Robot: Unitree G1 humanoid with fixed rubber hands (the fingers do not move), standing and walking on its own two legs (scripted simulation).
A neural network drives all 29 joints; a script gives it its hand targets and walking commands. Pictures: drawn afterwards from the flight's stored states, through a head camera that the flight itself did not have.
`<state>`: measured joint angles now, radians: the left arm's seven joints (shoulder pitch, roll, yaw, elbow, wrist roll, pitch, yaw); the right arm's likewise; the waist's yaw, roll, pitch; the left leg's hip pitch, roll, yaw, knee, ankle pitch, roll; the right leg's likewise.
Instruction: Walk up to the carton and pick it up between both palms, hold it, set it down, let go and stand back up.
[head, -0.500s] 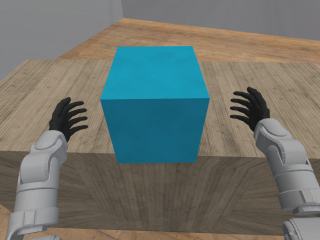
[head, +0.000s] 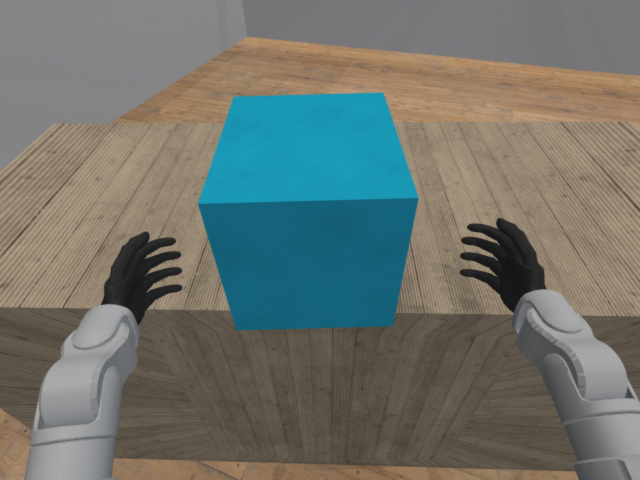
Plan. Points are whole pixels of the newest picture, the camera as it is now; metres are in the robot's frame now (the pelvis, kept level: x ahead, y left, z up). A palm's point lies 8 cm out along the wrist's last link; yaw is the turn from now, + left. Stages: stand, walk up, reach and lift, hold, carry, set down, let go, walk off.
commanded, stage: set down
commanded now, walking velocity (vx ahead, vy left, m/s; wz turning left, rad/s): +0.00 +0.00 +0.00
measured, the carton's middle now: (311, 208) +0.51 +0.03 +0.10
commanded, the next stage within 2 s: let go in 1.38 s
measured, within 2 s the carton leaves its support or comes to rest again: neither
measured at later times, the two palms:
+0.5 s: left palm (133, 394) +0.23 +0.23 +0.06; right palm (525, 375) +0.24 -0.21 +0.06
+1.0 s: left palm (138, 459) +0.19 +0.25 -0.03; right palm (506, 440) +0.21 -0.20 -0.03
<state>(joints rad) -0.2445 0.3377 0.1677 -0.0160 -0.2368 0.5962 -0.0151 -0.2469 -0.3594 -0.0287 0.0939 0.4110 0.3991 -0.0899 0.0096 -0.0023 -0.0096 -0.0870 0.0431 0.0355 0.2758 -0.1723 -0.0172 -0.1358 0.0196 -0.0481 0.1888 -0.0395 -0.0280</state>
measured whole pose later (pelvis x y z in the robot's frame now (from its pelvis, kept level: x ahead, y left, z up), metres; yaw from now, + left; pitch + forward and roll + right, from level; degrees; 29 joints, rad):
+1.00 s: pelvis +0.04 +0.01 +0.00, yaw -1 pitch -1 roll -1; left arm 0.35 0.26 0.01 0.05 -0.08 0.29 0.00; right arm 0.33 -0.17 -0.02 0.27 0.11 0.02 0.01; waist 0.05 0.00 0.01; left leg -0.04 0.04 0.05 0.32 -0.25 -0.01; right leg -0.11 0.02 -0.03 0.26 -0.13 -0.01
